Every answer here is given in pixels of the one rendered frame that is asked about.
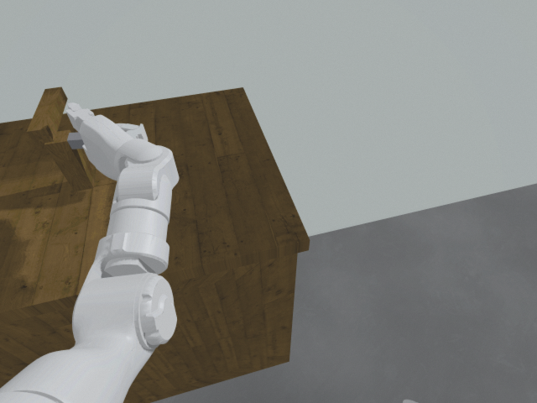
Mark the left robot forearm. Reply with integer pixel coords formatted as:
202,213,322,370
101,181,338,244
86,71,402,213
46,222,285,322
72,139,179,340

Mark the tap lever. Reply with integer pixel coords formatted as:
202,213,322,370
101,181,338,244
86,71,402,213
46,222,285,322
67,125,148,149

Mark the robot left upper arm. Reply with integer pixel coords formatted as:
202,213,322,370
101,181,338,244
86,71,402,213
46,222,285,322
0,273,177,403

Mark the left robot hand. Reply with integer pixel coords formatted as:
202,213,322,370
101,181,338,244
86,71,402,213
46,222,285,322
66,102,148,181

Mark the counter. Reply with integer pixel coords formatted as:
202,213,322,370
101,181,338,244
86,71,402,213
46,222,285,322
0,87,310,403

